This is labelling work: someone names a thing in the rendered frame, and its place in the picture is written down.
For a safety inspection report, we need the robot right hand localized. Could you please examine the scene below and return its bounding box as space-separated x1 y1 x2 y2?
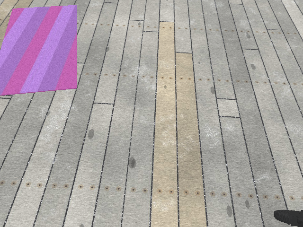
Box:
274 210 303 227

